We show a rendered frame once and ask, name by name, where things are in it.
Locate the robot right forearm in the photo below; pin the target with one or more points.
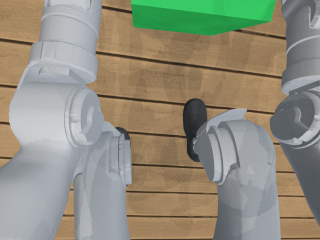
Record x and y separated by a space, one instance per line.
302 35

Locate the robot right upper arm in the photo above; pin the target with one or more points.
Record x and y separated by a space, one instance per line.
296 126

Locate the carton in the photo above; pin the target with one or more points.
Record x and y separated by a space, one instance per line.
202 17

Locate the right robot shin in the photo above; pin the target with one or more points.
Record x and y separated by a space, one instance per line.
230 115

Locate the robot left forearm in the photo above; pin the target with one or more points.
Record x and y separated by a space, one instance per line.
66 49

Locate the right robot thigh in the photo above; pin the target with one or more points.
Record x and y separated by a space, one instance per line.
248 206

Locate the robot left upper arm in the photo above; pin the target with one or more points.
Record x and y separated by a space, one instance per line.
53 123

